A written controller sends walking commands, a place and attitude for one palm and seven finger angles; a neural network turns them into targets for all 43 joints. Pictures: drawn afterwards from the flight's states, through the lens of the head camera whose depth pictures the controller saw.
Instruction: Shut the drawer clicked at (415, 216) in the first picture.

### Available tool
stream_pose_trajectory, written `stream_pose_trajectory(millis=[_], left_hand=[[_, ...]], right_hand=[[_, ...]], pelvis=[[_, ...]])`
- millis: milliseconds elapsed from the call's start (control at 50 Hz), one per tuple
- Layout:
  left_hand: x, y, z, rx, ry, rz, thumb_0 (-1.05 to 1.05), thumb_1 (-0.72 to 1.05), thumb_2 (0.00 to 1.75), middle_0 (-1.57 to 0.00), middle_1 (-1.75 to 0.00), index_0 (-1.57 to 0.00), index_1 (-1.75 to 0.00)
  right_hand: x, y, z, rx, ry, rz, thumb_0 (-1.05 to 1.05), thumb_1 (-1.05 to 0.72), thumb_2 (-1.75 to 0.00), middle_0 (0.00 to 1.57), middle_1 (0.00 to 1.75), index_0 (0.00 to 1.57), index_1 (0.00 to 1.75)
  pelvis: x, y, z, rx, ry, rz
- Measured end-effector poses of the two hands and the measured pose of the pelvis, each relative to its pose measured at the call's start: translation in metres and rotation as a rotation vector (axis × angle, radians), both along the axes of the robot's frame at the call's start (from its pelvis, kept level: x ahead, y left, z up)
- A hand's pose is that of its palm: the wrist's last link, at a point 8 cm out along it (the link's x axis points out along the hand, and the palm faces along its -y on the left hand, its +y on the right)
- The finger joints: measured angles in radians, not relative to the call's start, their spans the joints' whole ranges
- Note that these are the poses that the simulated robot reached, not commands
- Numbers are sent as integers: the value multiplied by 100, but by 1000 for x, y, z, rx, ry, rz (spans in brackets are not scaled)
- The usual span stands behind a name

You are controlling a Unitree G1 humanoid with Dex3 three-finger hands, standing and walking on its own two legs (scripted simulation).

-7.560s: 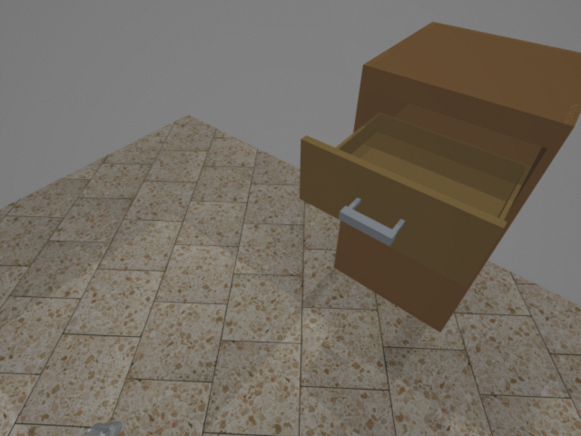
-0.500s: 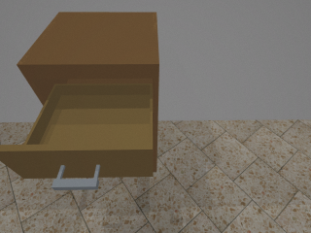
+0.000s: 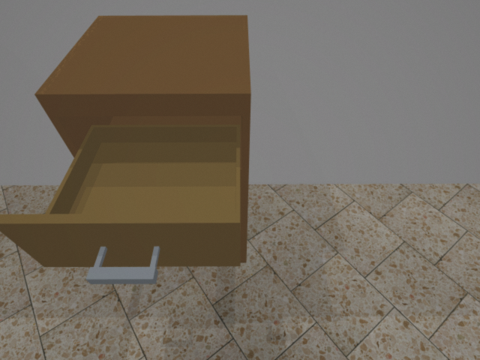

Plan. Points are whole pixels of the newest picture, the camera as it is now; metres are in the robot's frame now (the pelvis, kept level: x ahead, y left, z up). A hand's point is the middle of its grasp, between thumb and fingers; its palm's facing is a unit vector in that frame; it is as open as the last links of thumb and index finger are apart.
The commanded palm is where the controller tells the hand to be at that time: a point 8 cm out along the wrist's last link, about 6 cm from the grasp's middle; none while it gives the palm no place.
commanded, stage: look again from close up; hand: left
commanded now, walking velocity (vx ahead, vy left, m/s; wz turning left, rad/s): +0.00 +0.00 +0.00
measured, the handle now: (126, 263) +0.29 +0.24 -0.05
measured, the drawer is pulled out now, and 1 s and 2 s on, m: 0.30 0.29 0.29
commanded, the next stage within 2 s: raise the hand and make a fist in 0.38 s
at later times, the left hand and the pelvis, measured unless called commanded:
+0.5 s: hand out of the picture +0.03 +0.22 -0.17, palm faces +0.02 -0.98 -0.20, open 7.4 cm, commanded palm +0.10 +0.27 -0.07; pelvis +0.01 +0.04 +0.00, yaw -1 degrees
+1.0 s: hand out of the picture +0.12 +0.20 -0.02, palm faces +0.18 -0.98 -0.08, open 5.6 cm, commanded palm +0.08 +0.25 -0.03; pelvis -0.03 +0.01 -0.09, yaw +3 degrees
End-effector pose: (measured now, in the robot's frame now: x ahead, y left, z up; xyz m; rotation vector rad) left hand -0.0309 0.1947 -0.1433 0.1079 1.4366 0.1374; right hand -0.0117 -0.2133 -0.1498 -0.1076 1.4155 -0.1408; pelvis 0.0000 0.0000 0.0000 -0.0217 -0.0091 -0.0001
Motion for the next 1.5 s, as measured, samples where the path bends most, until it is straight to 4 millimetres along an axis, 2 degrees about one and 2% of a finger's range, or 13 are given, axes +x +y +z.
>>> stream_pose_trajectory(millis=[260, 520, 580, 660, 720, 800, 880, 960, 1020, 1100, 1200, 1340, 1500], left_hand=[[50, 61, 3, 66, -136, -28, 1, 91, 89, -20, -30, -20, -30], [59, 75, 6, 52, -148, 25, 1, 91, 89, -20, -30, -20, -30], [113, 88, 55, 117, -534, 72, 2, 93, 89, -22, -32, -21, -31], [174, 83, 118, 126, -921, 58, 2, 92, 89, -25, -36, -24, -35], [167, 81, 105, 82, -945, 62, 0, 92, 89, -29, -40, -19, -35], [134, 59, 91, -35, -1062, 73, 1, 91, 89, -36, -47, -23, -40], [113, 51, 111, 5, -1262, 60, 1, 91, 89, -44, -56, -35, -51], [112, 58, 130, 108, -1477, -16, 2, 90, 90, -52, -64, -47, -61], [122, 54, 125, 72, -1501, -78, 1, 90, 90, -57, -70, -54, -69], [135, 43, 113, -54, -1365, -124, 1, 90, 90, -65, -79, -64, -78], [139, 46, 132, -30, -1313, -98, 2, 90, 90, -75, -90, -75, -89], [132, 54, 146, 31, -1325, -75, 2, 90, 90, -89, -105, -89, -105], [124, 47, 153, -22, -1343, -113, 2, 90, 90, -105, -122, -105, -122]], right_hand=[[9, 25, 3, -21, -69, 17, 1, -92, -90, 19, 30, 20, 30], [17, 36, 9, -38, -77, 16, 1, -92, -90, 20, 30, 20, 30], [43, 25, 21, -93, -282, 32, 2, -92, -90, 20, 30, 20, 30], [94, 11, 35, -119, -555, 57, 1, -92, -90, 20, 30, 20, 30], [133, 2, 49, -129, -723, 66, 1, -91, -90, 20, 30, 20, 30], [177, -5, 70, -164, -865, 168, 1, -91, -90, 20, 30, 20, 30], [212, -1, 73, -166, -946, 287, 1, -91, -90, 20, 30, 20, 30], [232, 11, 52, -110, -991, 332, 1, -90, -90, 19, 30, 20, 30], [231, 21, 29, -46, -985, 315, 1, -90, -90, 20, 30, 20, 30], [208, 27, 8, 13, -909, 234, 1, -90, -90, 20, 30, 20, 30], [170, 15, -3, 0, -787, 119, 1, -90, -90, 20, 30, 20, 30], [142, -19, -1, -85, -714, 66, 1, -90, -90, 20, 30, 20, 30], [157, -33, 24, -160, -802, 82, 1, -90, -90, 20, 30, 20, 30]], pelvis=[[1, 29, -2, 14, -4, -5], [6, 45, -1, 10, 2, -5], [5, 45, -3, 31, 12, -6], [0, 47, -9, 28, 38, 16], [-5, 43, -19, 23, 91, -2], [-13, 32, -39, 19, 148, -5], [-18, 23, -57, -4, 178, 26], [-29, 14, -79, -19, 218, 45], [-37, 8, -91, -22, 236, 47], [-37, 1, -90, -19, 235, 45], [-27, -2, -78, -10, 218, 37], [-23, -1, -69, 0, 206, 35], [-22, 5, -65, -3, 194, 31]])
